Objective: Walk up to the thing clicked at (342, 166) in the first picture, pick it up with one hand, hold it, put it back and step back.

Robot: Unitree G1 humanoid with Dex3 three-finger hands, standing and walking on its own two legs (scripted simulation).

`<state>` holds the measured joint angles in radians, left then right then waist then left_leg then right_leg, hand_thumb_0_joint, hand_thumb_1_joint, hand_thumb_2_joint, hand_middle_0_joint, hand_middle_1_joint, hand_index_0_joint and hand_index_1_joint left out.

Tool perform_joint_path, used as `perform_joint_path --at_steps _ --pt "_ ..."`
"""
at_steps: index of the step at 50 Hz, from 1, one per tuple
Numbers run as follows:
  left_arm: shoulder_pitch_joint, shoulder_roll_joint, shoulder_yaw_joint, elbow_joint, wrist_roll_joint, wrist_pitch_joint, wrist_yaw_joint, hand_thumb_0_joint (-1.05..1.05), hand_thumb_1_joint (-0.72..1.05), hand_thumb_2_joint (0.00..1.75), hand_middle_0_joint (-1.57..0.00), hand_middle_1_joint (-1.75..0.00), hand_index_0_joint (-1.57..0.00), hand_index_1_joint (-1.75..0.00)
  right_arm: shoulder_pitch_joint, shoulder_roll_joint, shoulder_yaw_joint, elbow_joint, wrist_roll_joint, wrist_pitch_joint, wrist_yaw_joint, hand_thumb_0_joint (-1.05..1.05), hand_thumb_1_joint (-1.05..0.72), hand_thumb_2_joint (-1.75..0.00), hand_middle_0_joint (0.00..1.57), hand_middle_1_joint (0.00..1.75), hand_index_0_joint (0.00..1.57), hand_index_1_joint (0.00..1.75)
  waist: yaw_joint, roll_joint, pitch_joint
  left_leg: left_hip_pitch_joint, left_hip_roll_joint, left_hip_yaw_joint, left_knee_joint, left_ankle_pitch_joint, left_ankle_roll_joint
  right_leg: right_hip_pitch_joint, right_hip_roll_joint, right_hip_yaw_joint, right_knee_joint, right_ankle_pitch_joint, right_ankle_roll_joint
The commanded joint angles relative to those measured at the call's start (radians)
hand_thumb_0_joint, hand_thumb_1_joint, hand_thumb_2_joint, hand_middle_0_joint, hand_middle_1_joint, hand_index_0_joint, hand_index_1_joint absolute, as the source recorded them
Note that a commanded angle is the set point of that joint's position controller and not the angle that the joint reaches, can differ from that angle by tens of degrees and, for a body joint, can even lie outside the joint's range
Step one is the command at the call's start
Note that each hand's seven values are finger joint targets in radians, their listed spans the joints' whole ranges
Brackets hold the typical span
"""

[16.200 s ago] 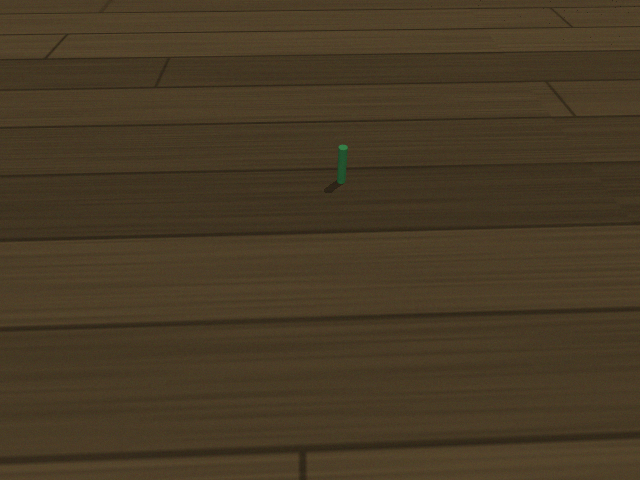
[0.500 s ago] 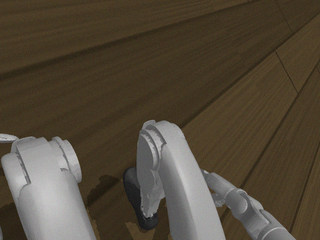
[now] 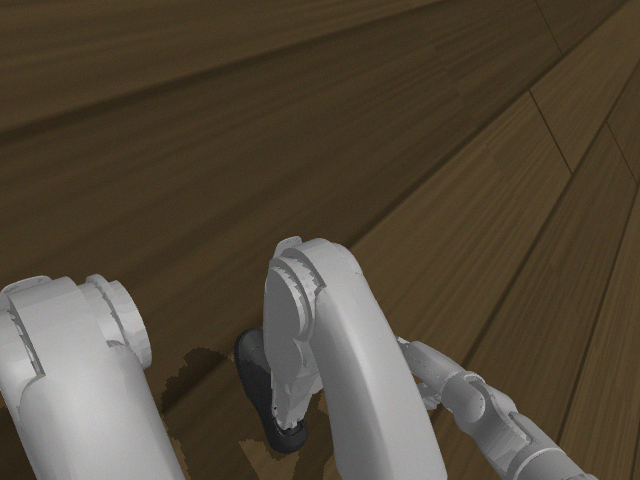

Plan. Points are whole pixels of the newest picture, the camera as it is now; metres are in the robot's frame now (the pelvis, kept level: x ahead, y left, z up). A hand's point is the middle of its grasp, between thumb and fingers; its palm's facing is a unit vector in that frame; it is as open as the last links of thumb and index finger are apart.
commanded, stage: close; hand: left
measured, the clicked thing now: out of the picture +0.42 +0.29 -0.18
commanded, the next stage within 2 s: settle in 0.18 s
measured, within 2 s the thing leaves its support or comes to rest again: leaves its support in 0.58 s
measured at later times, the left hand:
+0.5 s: hand out of the picture +0.42 +0.28 -0.16, palm faces +0.30 -0.96 +0.01, open 5.3 cm
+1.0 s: hand out of the picture +0.41 +0.30 -0.07, palm faces +0.28 -0.96 -0.02, open 5.3 cm
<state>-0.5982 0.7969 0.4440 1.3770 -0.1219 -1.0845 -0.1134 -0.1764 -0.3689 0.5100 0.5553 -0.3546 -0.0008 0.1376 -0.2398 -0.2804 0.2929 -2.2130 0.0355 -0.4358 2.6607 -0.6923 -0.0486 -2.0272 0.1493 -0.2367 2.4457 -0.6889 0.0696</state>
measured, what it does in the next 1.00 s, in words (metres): stands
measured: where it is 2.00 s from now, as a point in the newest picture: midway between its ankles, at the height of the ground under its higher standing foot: (196, 450)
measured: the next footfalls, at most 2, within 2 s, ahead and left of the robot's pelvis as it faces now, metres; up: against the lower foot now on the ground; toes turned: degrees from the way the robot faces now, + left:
none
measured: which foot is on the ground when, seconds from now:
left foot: down 0.00-1.00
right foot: down 0.00-1.00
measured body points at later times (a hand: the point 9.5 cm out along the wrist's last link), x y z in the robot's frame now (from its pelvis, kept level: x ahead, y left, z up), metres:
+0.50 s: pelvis +0.00 +0.00 +0.00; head +0.22 +0.19 +0.34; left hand +0.40 +0.33 -0.16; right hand +0.17 -0.24 -0.03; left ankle +0.08 +0.13 -0.25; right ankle +0.13 -0.13 -0.25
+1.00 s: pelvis +0.00 -0.01 +0.02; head +0.19 +0.16 +0.39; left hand +0.39 +0.35 -0.06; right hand +0.20 -0.24 -0.04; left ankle +0.08 +0.13 -0.25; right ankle +0.13 -0.13 -0.25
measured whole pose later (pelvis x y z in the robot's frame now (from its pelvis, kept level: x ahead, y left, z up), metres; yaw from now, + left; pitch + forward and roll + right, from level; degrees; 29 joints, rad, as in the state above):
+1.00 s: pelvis +0.00 -0.01 +0.02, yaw +3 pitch +18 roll -14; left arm -0.55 0.64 0.37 0.95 -0.13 -0.78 -0.13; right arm -0.05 -0.33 0.30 0.58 -0.22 0.05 0.13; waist -0.16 -0.16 0.12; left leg -2.25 0.04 -0.34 2.56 -0.67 -0.03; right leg -2.07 0.10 -0.18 2.41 -0.70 0.05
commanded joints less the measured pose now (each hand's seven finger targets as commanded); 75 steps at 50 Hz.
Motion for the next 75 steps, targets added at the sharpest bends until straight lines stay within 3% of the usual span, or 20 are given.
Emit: perform_joint_path --at_steps 1,12,19,22,26,32,34,40,47,54,56,57,59,62,63,64,66,69,73,75 --pt "-0.225 0.17 0.007 -0.139 -0.006 -0.07 0.012 0.0 0.69 0.89 -0.9 -0.86 -0.89 -0.86 0.018 -0.35 -0.126 -0.016 -0.001 0.013 -0.019 0.0 -0.87 -0.89 0.2 0.3 0.2 0.3 -0.095 0.562 -0.554 0.406 0.055 0.138 -0.311 0.101 0.015 0.214 0.011 -0.128 -0.197 0.222 -0.077" --pt "-0.234 0.184 0.012 -0.113 0.008 -0.069 0.034 0.0 0.81 1.22 -1.26 -1.27 -1.26 -1.26 0.015 -0.353 -0.12 -0.026 -0.005 0.02 -0.019 0.0 -0.87 -0.89 0.2 0.3 0.2 0.3 -0.109 0.559 -0.532 0.4 0.061 0.126 -0.323 0.068 0.017 0.203 0.013 -0.139 -0.197 0.198 -0.076" --pt "-0.259 0.201 0.019 -0.13 -0.005 -0.065 0.027 0.0 0.87 1.33 -1.29 -1.36 -1.28 -1.36 0.027 -0.351 -0.11 -0.028 -0.005 0.023 -0.022 0.0 -0.89 -0.9 0.2 0.3 0.2 0.3 -0.112 0.557 -0.56 0.399 0.059 0.132 -0.31 0.088 0.022 0.235 0.017 -0.133 -0.211 0.221 -0.075" --pt "-0.269 0.195 0.021 -0.168 -0.005 -0.063 0.031 0.0 0.79 1.35 -1.34 -1.41 -1.33 -1.42 0.029 -0.352 -0.12 -0.021 -0.003 0.024 -0.022 0.0 -0.89 -0.9 0.2 0.3 0.2 0.3 -0.107 0.585 -0.559 0.414 0.061 0.131 -0.317 0.101 0.017 0.225 0.013 -0.133 -0.202 0.231 -0.076" --pt "-0.256 0.213 0.032 -0.252 0.002 -0.047 0.027 0.0 0.74 1.34 -1.34 -1.42 -1.34 -1.43 0.047 -0.343 -0.135 -0.011 0.0 0.028 -0.023 0.0 -0.89 -0.9 0.2 0.3 0.2 0.3 -0.086 0.608 -0.615 0.429 0.061 0.146 -0.312 0.129 0.019 0.257 0.011 -0.117 -0.204 0.259 -0.077" --pt "-0.249 0.187 0.031 -0.379 -0.004 0.013 0.022 0.0 0.71 1.35 -1.37 -1.43 -1.36 -1.44 0.076 -0.338 -0.179 -0.01 0.026 0.036 -0.021 0.0 -0.88 -0.9 0.2 0.3 0.2 0.3 -0.059 0.657 -0.667 0.462 0.061 0.158 -0.348 0.137 0.012 0.228 0.001 -0.106 -0.201 0.255 -0.088" --pt "-0.243 0.148 -0.001 -0.41 -0.01 0.04 0.012 0.0 0.71 1.36 -1.38 -1.44 -1.37 -1.45 0.082 -0.331 -0.194 -0.013 0.039 0.037 -0.02 0.0 -0.89 -0.9 0.2 0.3 0.2 0.3 -0.06 0.646 -0.669 0.444 0.057 0.165 -0.355 0.117 0.016 0.219 -0.002 -0.1 -0.207 0.245 -0.087" --pt "-0.208 0.067 -0.051 -0.522 -0.014 0.124 -0.015 0.0 0.69 1.33 -1.39 -1.44 -1.39 -1.45 0.117 -0.31 -0.259 -0.014 0.081 0.039 -0.018 0.0 -0.88 -0.89 0.2 0.3 0.2 0.3 -0.019 0.634 -0.705 0.436 0.048 0.186 -0.387 0.085 0.021 0.171 -0.012 -0.08 -0.22 0.215 -0.093" --pt "-0.261 0.028 -0.053 -0.661 -0.025 0.22 -0.014 0.0 0.69 1.31 -1.37 -1.41 -1.37 -1.42 0.183 -0.276 -0.33 -0.007 0.134 0.042 -0.023 0.0 -0.87 -0.89 0.2 0.3 0.2 0.3 0.023 0.625 -0.766 0.419 0.036 0.216 -0.424 0.054 0.032 0.133 -0.024 -0.047 -0.24 0.177 -0.101" --pt "-0.201 -0.051 -0.082 -0.718 -0.028 0.329 -0.037 0.0 0.64 1.28 -1.32 -1.37 -1.32 -1.37 0.222 -0.227 -0.393 0.0 0.19 0.058 -0.033 0.0 -0.87 -0.89 0.2 0.3 0.2 0.3 0.069 0.588 -0.812 0.396 0.025 0.256 -0.474 0.03 0.042 0.105 -0.037 -0.009 -0.278 0.13 -0.108" --pt "-0.158 -0.061 -0.071 -0.691 -0.034 0.356 -0.044 0.0 0.63 1.27 -1.32 -1.36 -1.31 -1.37 0.239 -0.208 -0.395 0.007 0.204 0.063 -0.036 0.0 -0.86 -0.89 0.2 0.3 0.2 0.3 0.079 0.561 -0.818 0.386 0.021 0.262 -0.483 0.017 0.047 0.109 -0.039 0.0 -0.292 0.113 -0.108" --pt "-0.24 -0.05 -0.065 -0.812 -0.044 0.353 -0.047 0.0 0.62 1.27 -1.32 -1.37 -1.32 -1.37 0.247 -0.217 -0.418 0.002 0.208 0.062 -0.04 0.0 -0.86 -0.89 0.2 0.3 0.2 0.3 0.082 0.565 -0.864 0.395 0.02 0.27 -0.474 0.034 0.049 0.125 -0.04 0.008 -0.296 0.131 -0.108" --pt "-0.242 -0.072 -0.084 -0.827 -0.052 0.37 -0.062 0.0 0.6 1.25 -1.31 -1.35 -1.31 -1.36 0.238 -0.201 -0.43 -0.009 0.222 0.058 -0.045 0.0 -0.87 -0.89 0.2 0.3 0.2 0.3 0.087 0.555 -0.892 0.387 0.016 0.286 -0.48 0.032 0.054 0.136 -0.044 0.026 -0.311 0.126 -0.107" --pt "-0.154 -0.087 -0.055 -0.743 -0.058 0.402 -0.079 0.0 0.61 1.25 -1.28 -1.34 -1.28 -1.34 0.265 -0.18 -0.437 0.018 0.239 0.061 -0.052 0.0 -0.86 -0.89 0.2 0.3 0.2 0.3 0.095 0.508 -0.865 0.377 0.015 0.293 -0.497 0.022 0.058 0.126 -0.047 0.033 -0.328 0.104 -0.106" --pt "-0.212 -0.072 -0.053 -0.83 -0.061 0.396 -0.084 0.0 0.61 1.24 -1.28 -1.34 -1.28 -1.34 0.277 -0.18 -0.443 0.02 0.242 0.061 -0.054 0.0 -0.86 -0.89 0.2 0.3 0.2 0.3 0.1 0.522 -0.891 0.39 0.014 0.295 -0.505 0.031 0.057 0.133 -0.048 0.035 -0.327 0.109 -0.108" --pt "-0.173 -0.099 -0.065 -0.778 -0.062 0.404 -0.092 0.0 0.6 1.25 -1.28 -1.34 -1.28 -1.35 0.26 -0.173 -0.442 0.009 0.248 0.06 -0.057 0.0 -0.86 -0.89 0.2 0.3 0.2 0.3 0.103 0.517 -0.898 0.399 0.015 0.296 -0.514 0.034 0.059 0.14 -0.051 0.04 -0.336 0.11 -0.108" --pt "-0.266 -0.051 -0.027 -0.905 -0.072 0.4 -0.093 0.0 0.58 1.25 -1.31 -1.36 -1.31 -1.36 0.288 -0.173 -0.462 0.021 0.252 0.058 -0.062 0.0 -0.86 -0.89 0.2 0.3 0.2 0.3 0.117 0.531 -0.964 0.422 0.014 0.31 -0.516 0.058 0.059 0.169 -0.054 0.055 -0.343 0.126 -0.108" --pt "-0.191 -0.113 -0.04 -0.823 -0.081 0.424 -0.112 0.0 0.57 1.27 -1.3 -1.37 -1.3 -1.38 0.299 -0.157 -0.464 0.039 0.26 0.053 -0.065 0.0 -0.87 -0.89 0.2 0.3 0.2 0.3 0.118 0.507 -0.956 0.434 0.015 0.318 -0.517 0.107 0.059 0.17 -0.06 0.065 -0.344 0.164 -0.106" --pt "-0.263 -0.071 -0.006 -0.899 -0.078 0.421 -0.12 0.0 0.53 1.27 -1.32 -1.38 -1.32 -1.39 0.326 -0.152 -0.488 0.044 0.259 0.05 -0.074 0.0 -0.87 -0.89 0.2 0.3 0.2 0.3 0.131 0.482 -1.02 0.421 0.016 0.342 -0.508 0.149 0.066 0.261 -0.066 0.093 -0.382 0.206 -0.095" --pt "-0.181 -0.103 -0.011 -0.826 -0.075 0.441 -0.132 0.0 0.51 1.26 -1.33 -1.37 -1.33 -1.38 0.326 -0.147 -0.495 0.043 0.266 0.048 -0.076 0.0 -0.87 -0.89 0.2 0.3 0.2 0.3 0.14 0.454 -1.02 0.433 0.016 0.345 -0.516 0.164 0.069 0.249 -0.067 0.095 -0.386 0.206 -0.095"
